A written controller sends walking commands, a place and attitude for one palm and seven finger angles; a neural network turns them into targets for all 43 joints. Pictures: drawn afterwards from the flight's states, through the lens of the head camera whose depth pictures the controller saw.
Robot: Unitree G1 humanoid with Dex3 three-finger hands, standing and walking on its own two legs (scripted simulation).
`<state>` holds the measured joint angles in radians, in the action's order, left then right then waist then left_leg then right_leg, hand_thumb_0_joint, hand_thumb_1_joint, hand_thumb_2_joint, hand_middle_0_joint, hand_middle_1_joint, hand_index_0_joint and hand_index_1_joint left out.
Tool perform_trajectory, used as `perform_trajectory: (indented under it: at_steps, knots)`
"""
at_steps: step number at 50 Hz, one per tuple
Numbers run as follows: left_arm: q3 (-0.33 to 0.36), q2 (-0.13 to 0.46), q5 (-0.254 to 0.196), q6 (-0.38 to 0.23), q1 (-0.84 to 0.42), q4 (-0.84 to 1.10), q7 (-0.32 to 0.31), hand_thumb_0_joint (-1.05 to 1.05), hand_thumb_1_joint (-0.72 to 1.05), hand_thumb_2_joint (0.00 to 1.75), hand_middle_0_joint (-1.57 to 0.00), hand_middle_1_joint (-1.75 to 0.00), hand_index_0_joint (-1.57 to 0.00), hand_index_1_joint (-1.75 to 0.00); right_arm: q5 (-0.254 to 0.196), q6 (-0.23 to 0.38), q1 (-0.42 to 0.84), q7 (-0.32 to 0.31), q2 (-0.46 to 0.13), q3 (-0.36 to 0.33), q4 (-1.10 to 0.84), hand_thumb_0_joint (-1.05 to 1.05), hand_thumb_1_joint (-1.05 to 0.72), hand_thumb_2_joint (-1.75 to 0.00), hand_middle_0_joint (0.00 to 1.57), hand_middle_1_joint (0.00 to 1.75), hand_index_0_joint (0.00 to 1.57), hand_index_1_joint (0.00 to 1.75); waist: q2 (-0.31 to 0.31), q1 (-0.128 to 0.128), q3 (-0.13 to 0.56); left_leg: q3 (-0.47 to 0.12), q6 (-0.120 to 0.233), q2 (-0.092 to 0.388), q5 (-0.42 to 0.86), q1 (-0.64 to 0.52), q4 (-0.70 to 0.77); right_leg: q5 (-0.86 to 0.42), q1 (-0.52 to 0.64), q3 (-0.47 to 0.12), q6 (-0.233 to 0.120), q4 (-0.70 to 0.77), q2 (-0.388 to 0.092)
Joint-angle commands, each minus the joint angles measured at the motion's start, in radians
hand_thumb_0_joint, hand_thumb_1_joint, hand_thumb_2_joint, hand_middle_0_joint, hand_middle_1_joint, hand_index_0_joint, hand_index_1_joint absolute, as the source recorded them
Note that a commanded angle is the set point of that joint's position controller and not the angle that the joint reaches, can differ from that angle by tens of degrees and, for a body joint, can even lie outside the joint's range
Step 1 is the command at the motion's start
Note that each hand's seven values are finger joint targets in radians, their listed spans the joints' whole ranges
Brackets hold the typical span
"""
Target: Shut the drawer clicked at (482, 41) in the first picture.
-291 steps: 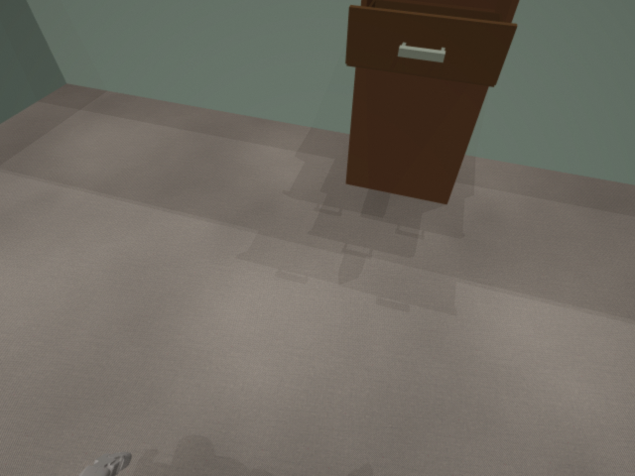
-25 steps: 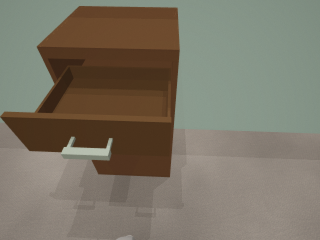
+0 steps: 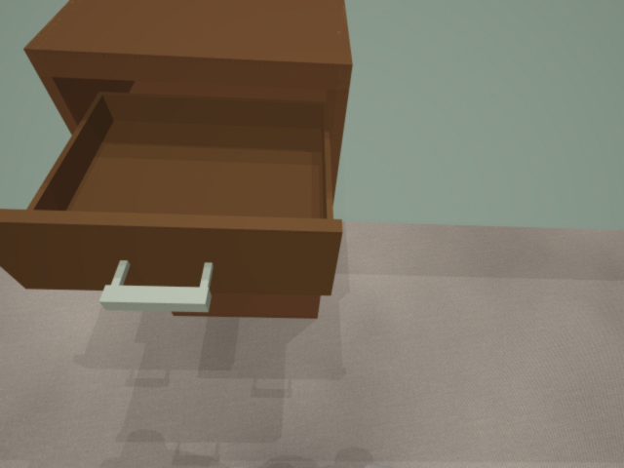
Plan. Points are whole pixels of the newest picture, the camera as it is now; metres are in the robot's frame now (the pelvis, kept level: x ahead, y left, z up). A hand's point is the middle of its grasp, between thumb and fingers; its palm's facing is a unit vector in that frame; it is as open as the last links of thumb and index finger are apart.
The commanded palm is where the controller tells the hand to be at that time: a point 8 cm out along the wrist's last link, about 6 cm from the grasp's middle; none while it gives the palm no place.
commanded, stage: come to a stop and stand still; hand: left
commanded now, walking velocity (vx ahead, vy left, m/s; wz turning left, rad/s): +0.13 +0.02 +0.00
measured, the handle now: (161, 283) +0.32 +0.22 +0.03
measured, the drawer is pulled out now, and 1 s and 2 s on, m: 0.30 0.30 0.30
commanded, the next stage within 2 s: look again from close up in 1.10 s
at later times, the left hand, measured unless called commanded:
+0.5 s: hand out of the picture -0.05 +0.11 -0.15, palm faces +0.13 -0.96 -0.24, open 7.4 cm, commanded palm none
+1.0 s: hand out of the picture -0.01 +0.17 -0.18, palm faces +0.05 -0.98 -0.18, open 7.4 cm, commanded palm none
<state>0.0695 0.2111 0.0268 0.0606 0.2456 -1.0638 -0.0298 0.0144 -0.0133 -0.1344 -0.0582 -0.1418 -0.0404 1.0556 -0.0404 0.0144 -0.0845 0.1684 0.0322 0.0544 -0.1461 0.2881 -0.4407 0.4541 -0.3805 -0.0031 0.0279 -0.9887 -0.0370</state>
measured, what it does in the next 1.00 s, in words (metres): steps on the spot: right foot, then left foot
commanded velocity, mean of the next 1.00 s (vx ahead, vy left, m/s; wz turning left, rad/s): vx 0.04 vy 0.07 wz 0.00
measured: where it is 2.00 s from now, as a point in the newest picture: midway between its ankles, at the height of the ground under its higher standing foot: outside the picture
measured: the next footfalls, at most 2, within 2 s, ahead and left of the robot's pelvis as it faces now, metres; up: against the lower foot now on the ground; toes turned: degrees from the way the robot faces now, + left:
right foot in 0.14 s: +0.07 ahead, -0.14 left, +0.00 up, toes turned -5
left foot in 0.64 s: +0.01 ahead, +0.10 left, +0.00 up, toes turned +5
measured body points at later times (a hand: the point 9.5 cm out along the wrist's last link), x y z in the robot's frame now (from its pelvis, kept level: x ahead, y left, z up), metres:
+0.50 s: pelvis -0.02 -0.06 +0.01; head +0.01 -0.09 +0.46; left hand -0.05 +0.16 -0.13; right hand -0.01 -0.30 -0.16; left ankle -0.04 +0.09 -0.69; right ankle -0.04 -0.16 -0.74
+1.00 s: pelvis -0.02 +0.00 +0.00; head -0.01 +0.01 +0.45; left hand -0.01 +0.22 -0.16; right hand +0.05 -0.23 -0.15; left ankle -0.03 +0.10 -0.74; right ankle -0.04 -0.16 -0.74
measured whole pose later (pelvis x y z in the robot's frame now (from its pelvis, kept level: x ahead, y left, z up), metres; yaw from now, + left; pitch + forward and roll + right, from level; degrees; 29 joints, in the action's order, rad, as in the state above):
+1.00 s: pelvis -0.02 +0.00 +0.00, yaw +1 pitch -1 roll +0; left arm 0.01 0.16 0.02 0.01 0.24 -1.13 -0.03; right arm 0.00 0.01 -0.17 -0.04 -0.16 -0.01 1.09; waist -0.03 0.02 -0.03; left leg 0.09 0.02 0.00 -0.24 0.16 -0.42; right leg 0.25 -0.13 0.03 0.07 -0.41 -0.09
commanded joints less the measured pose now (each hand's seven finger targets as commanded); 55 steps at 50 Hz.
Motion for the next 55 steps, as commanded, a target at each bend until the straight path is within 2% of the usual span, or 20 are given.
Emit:
perform_trajectory:
  at_steps: [1,3,5,6,7,8,9,12,14,20,24,27,29,30,32,33,34,36,40,55]
  knots:
    - [-0.005,-0.004,-0.005,-0.005,0.09,0.038,0.007,0.0,0.9,0.9,-0.2,-0.3,-0.2,-0.3,0.015,0.005,-0.046,0.013,-0.18,-0.045,-0.032,0.0,-0.9,-0.9,0.2,0.3,0.2,0.3,0.225,-0.018,0.137,-0.239,0.12,0.262,-0.005,-0.085,0.185,0.016,0.051,0.015,-0.008,0.17,-0.028]
    - [-0.014,-0.015,-0.008,-0.02,0.121,0.018,0.006,0.0,0.9,0.9,-0.2,-0.3,-0.2,-0.3,0.018,-0.001,-0.039,0.024,-0.18,-0.045,-0.023,0.0,-0.9,-0.9,0.2,0.3,0.2,0.3,0.237,-0.003,0.109,-0.248,0.089,0.233,-0.208,-0.002,0.207,-0.015,0.164,0.056,-0.019,0.336,-0.009]
    - [-0.019,-0.004,-0.003,-0.036,0.216,-0.026,0.004,0.0,0.9,0.9,-0.2,-0.3,-0.2,-0.3,0.011,-0.008,-0.037,0.034,-0.155,-0.039,-0.015,0.0,-0.9,-0.9,0.2,0.3,0.2,0.3,0.138,0.043,0.071,-0.181,0.018,0.135,-0.38,0.128,0.153,-0.148,0.33,0.093,-0.017,0.571,0.005]
    - [-0.019,0.051,0.007,-0.048,0.213,-0.025,0.0,0.0,0.9,0.9,-0.2,-0.3,-0.2,-0.3,-0.002,-0.016,-0.054,0.039,-0.102,-0.028,-0.015,0.0,-0.9,-0.9,0.2,0.3,0.2,0.3,-0.03,0.038,0.037,-0.111,-0.036,0.051,-0.384,0.167,0.0,-0.011,0.294,-0.046,-0.037,0.735,-0.105]
    - [-0.014,0.13,0.009,-0.053,0.157,0.003,-0.004,0.0,0.9,0.9,-0.2,-0.3,-0.2,-0.3,-0.006,-0.023,-0.044,0.049,-0.05,-0.014,-0.042,0.0,-0.9,-0.9,0.2,0.3,0.2,0.3,-0.252,0.023,-0.032,-0.075,-0.073,-0.012,-0.335,0.194,-0.151,0.263,0.137,-0.315,-0.104,0.91,-0.283]
    - [-0.012,0.163,0.003,-0.049,0.074,0.044,-0.008,0.0,0.9,0.9,-0.2,-0.3,-0.2,-0.3,0.002,-0.03,-0.013,0.056,-0.098,-0.025,-0.06,0.0,-0.9,-0.9,0.2,0.3,0.2,0.3,-0.206,0.026,-0.096,-0.12,-0.062,0.009,-0.321,0.142,-0.251,0.358,-0.034,-0.373,-0.144,0.976,-0.346]
    - [-0.008,0.154,0.004,-0.054,0.032,0.056,-0.012,0.0,0.9,0.9,-0.2,-0.3,-0.2,-0.3,0.009,-0.036,-0.015,0.06,-0.103,-0.03,-0.053,0.0,-0.9,-0.9,0.2,0.3,0.2,0.3,-0.174,0.014,-0.111,-0.136,-0.057,0.011,-0.277,0.139,-0.306,0.302,-0.063,-0.367,-0.147,0.974,-0.332]
    - [-0.016,0.106,-0.005,-0.076,0.004,0.053,-0.007,0.0,0.9,0.9,-0.2,-0.3,-0.2,-0.3,0.01,-0.019,-0.125,0.065,-0.1,-0.024,0.001,0.0,-0.9,-0.9,0.2,0.3,0.2,0.3,-0.126,-0.019,-0.092,-0.145,-0.056,-0.003,-0.155,0.148,-0.364,-0.053,0.074,-0.191,-0.132,0.855,-0.235]
    - [-0.01,0.108,-0.007,-0.081,0.043,0.049,-0.005,0.0,0.9,0.9,-0.2,-0.3,-0.2,-0.3,0.005,-0.014,-0.146,0.068,-0.108,-0.026,0.002,0.0,-0.9,-0.9,0.2,0.3,0.2,0.3,-0.097,-0.006,-0.049,-0.133,-0.067,-0.02,-0.145,0.171,-0.382,-0.219,0.178,-0.139,-0.127,0.807,-0.228]
    - [0.005,0.1,-0.003,-0.084,0.17,0.011,-0.022,0.0,0.9,0.9,-0.2,-0.3,-0.2,-0.3,0.004,-0.02,-0.096,0.053,-0.119,-0.023,-0.044,0.0,-0.9,-0.9,0.2,0.3,0.2,0.3,-0.114,0.046,0.05,-0.16,-0.087,-0.012,-0.216,0.251,-0.421,-0.63,0.404,-0.174,-0.188,0.691,-0.297]
    - [0.009,0.103,0.004,-0.08,0.178,-0.001,-0.027,0.0,0.9,0.9,-0.2,-0.3,-0.2,-0.3,-0.005,-0.019,-0.069,0.047,-0.101,-0.017,-0.061,0.0,-0.9,-0.9,0.2,0.3,0.2,0.3,-0.152,0.052,0.077,-0.151,-0.084,-0.017,-0.27,0.197,-0.324,-0.767,0.411,-0.172,-0.206,0.644,-0.306]
    - [0.005,0.107,0.006,-0.074,0.121,-0.001,-0.023,0.0,0.9,0.9,-0.2,-0.3,-0.2,-0.3,-0.012,-0.012,-0.093,0.045,-0.081,-0.011,-0.05,0.0,-0.9,-0.9,0.2,0.3,0.2,0.3,-0.152,0.022,0.075,-0.129,-0.074,-0.033,-0.214,0.033,-0.156,-0.71,0.297,-0.133,-0.175,0.626,-0.27]
    - [-0.002,0.094,-0.002,-0.07,0.081,-0.004,-0.017,0.0,0.9,0.9,-0.2,-0.3,-0.2,-0.3,-0.013,-0.001,-0.149,0.042,-0.076,-0.008,-0.017,0.0,-0.9,-0.9,0.2,0.3,0.2,0.3,-0.154,-0.014,0.073,-0.095,-0.07,-0.047,-0.027,-0.155,0.028,-0.58,0.179,-0.081,-0.114,0.586,-0.198]
    - [-0.008,0.07,-0.006,-0.066,0.084,-0.004,-0.016,0.0,0.9,0.9,-0.2,-0.3,-0.2,-0.3,-0.01,0.01,-0.168,0.037,-0.099,-0.007,-0.007,0.0,-0.9,-0.9,0.2,0.3,0.2,0.3,-0.082,-0.017,0.087,-0.116,-0.058,-0.014,0.055,-0.232,0.07,-0.499,0.136,-0.057,-0.085,0.541,-0.152]
    - [-0.026,0.008,-0.011,-0.058,0.124,-0.011,-0.015,0.0,0.9,0.9,-0.2,-0.3,-0.2,-0.3,-0.003,0.019,-0.153,0.029,-0.181,-0.017,-0.012,0.0,-0.9,-0.9,0.2,0.3,0.2,0.3,0.143,0.0,0.11,-0.284,0.034,0.174,0.273,-0.25,0.065,-0.188,0.08,0.032,-0.021,0.494,-0.061]
    - [-0.029,-0.005,-0.007,-0.054,0.117,-0.016,-0.017,0.0,0.9,0.9,-0.2,-0.3,-0.2,-0.3,0.0,0.011,-0.121,0.028,-0.188,-0.015,-0.013,0.0,-0.9,-0.9,0.2,0.3,0.2,0.3,0.131,0.006,0.058,-0.27,0.053,0.189,0.161,-0.141,0.094,-0.107,0.125,0.047,-0.013,0.508,-0.046]
    - [-0.032,-0.012,-0.001,-0.055,0.131,-0.013,-0.012,0.0,0.9,0.9,-0.2,-0.3,-0.2,-0.3,0.0,0.01,-0.099,0.026,-0.19,-0.015,-0.02,0.0,-0.9,-0.9,0.2,0.3,0.2,0.3,0.06,0.02,0.014,-0.258,0.047,0.178,0.119,-0.095,0.08,-0.151,0.117,0.038,-0.01,0.538,-0.042]
    - [-0.038,0.01,-0.005,-0.049,0.097,-0.041,-0.009,0.0,0.9,0.9,-0.2,-0.3,-0.2,-0.3,-0.006,0.016,-0.073,0.024,-0.151,0.002,-0.007,0.0,-0.9,-0.9,0.2,0.3,0.2,0.3,0.147,0.011,-0.005,-0.231,0.023,0.113,0.16,-0.106,0.115,-0.263,0.151,0.038,-0.006,0.557,-0.063]
    - [-0.043,0.039,-0.007,-0.058,0.105,-0.055,-0.008,0.0,0.9,0.9,-0.2,-0.3,-0.2,-0.3,-0.01,0.022,-0.081,0.022,-0.137,0.006,0.006,0.0,-0.9,-0.9,0.2,0.3,0.2,0.3,0.093,0.004,0.05,-0.18,-0.007,0.075,0.22,-0.175,0.062,-0.377,0.185,0.005,-0.012,0.609,-0.083]
    - [-0.044,0.046,-0.01,-0.057,0.061,-0.057,-0.007,0.0,0.9,0.9,-0.2,-0.3,-0.2,-0.3,-0.007,0.036,-0.12,0.024,-0.128,0.015,0.044,0.0,-0.9,-0.9,0.2,0.3,0.2,0.3,0.059,0.004,0.034,-0.19,-0.018,0.066,0.169,-0.141,0.134,-0.351,0.239,0.022,-0.003,0.635,-0.088]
